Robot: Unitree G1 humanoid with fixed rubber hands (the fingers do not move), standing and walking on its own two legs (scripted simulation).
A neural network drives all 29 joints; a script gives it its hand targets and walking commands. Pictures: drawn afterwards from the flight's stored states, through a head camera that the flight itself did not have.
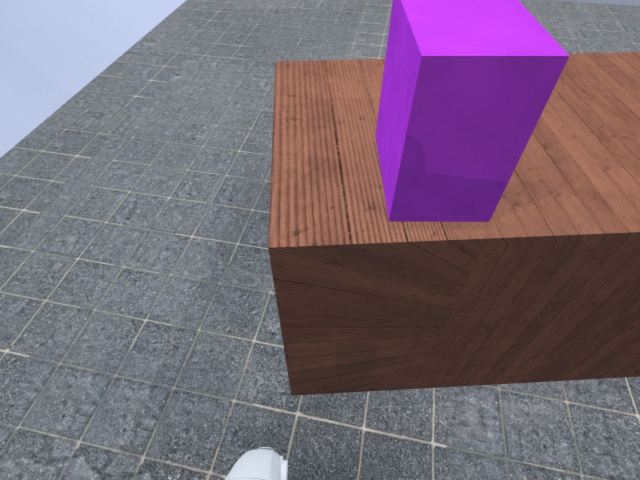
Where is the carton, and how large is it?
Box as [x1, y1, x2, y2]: [375, 0, 568, 221]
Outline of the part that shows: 393,0 375,135 389,221 488,221 562,70 568,55 518,0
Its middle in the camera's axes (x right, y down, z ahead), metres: +0.22 -0.23 +0.67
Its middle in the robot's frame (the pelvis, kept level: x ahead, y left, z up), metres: +0.69 -0.15 +0.11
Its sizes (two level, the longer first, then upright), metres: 0.263 0.179 0.292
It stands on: a pedestal, 0.72 m high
